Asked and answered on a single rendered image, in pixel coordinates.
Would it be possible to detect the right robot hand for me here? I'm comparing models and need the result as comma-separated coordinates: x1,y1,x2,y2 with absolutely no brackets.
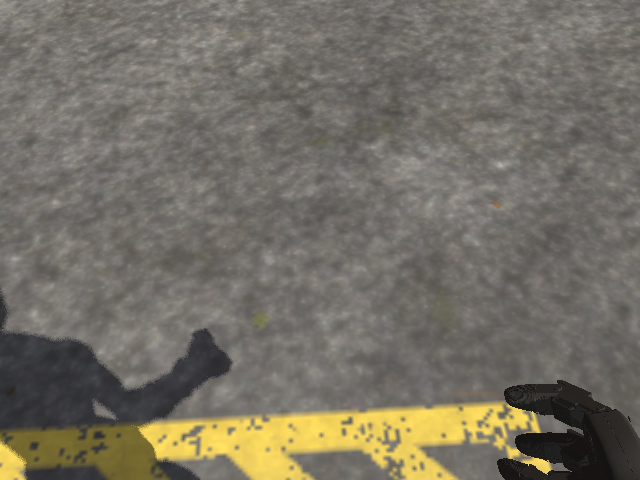
497,380,640,480

